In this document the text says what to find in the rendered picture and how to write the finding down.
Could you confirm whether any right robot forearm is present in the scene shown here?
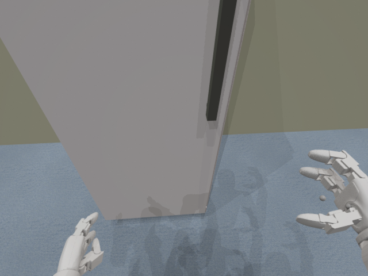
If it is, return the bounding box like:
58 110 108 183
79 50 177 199
356 228 368 272

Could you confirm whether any robot left hand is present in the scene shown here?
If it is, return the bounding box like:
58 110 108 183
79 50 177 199
57 212 104 276

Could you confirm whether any fridge door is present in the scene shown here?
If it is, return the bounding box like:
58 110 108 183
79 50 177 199
0 0 248 220

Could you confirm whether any robot right hand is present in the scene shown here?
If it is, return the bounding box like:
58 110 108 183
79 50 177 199
296 149 368 235

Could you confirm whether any handle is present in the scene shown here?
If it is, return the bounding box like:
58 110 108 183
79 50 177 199
206 0 237 121

